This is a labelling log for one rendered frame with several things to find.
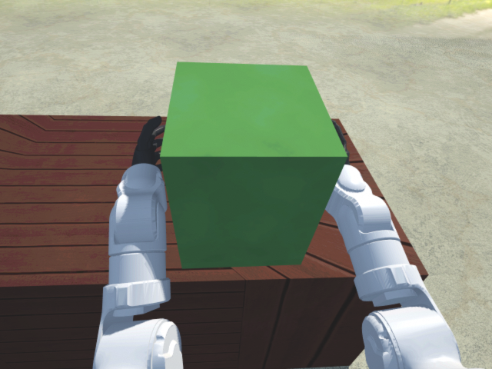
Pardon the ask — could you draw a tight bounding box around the pedestal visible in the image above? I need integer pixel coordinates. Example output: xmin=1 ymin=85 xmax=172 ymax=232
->
xmin=0 ymin=115 xmax=429 ymax=369

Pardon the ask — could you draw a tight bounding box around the robot right hand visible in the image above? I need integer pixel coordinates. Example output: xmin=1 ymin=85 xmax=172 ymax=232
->
xmin=331 ymin=119 xmax=350 ymax=165

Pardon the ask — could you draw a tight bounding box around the robot right forearm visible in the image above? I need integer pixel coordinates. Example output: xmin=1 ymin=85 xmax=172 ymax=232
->
xmin=325 ymin=165 xmax=461 ymax=362

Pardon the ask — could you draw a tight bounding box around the left robot upper arm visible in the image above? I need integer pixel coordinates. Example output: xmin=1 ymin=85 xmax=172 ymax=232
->
xmin=94 ymin=318 xmax=183 ymax=369

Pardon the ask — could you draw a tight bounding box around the robot left forearm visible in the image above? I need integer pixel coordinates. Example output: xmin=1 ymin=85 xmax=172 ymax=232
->
xmin=93 ymin=163 xmax=171 ymax=369

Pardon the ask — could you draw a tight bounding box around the carton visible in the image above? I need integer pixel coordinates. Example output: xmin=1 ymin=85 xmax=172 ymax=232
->
xmin=160 ymin=61 xmax=347 ymax=269

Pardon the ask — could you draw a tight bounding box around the right robot upper arm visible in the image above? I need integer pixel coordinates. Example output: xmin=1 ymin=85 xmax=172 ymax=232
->
xmin=362 ymin=304 xmax=483 ymax=369

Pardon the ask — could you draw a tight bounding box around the robot left hand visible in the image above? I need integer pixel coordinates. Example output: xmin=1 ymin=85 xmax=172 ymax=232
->
xmin=131 ymin=116 xmax=165 ymax=171

